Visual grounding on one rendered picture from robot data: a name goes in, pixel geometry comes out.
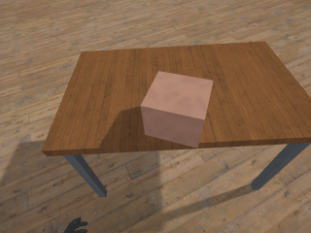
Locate table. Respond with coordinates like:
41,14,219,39
41,41,311,198

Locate carton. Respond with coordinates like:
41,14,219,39
140,71,213,148

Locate left robot hand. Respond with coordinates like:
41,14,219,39
63,217,88,233

